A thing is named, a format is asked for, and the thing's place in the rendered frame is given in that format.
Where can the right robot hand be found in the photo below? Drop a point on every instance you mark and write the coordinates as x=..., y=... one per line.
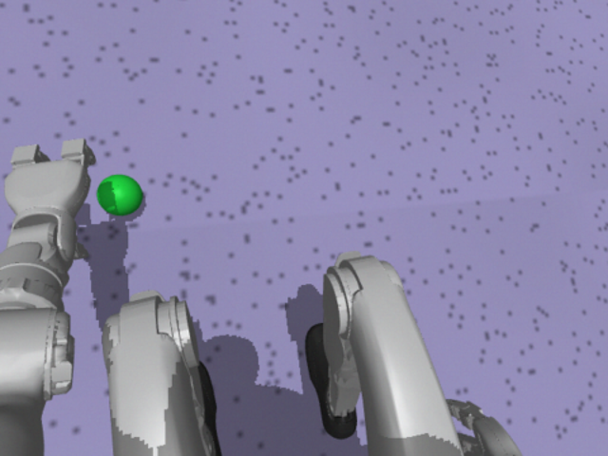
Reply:
x=490, y=439

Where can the left robot hand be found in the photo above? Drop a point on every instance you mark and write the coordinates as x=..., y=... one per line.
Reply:
x=36, y=181

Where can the right robot foot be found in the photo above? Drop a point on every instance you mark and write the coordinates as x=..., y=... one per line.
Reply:
x=338, y=427

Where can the left robot foot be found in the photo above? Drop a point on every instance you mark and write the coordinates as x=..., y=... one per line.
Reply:
x=210, y=409

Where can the left robot arm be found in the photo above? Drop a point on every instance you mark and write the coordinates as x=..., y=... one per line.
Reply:
x=36, y=348

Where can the ball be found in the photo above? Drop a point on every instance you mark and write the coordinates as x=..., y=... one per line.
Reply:
x=119, y=195

